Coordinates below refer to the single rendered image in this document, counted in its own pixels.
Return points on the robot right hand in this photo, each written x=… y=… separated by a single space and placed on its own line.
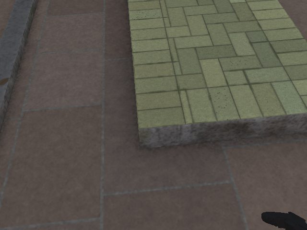
x=288 y=221

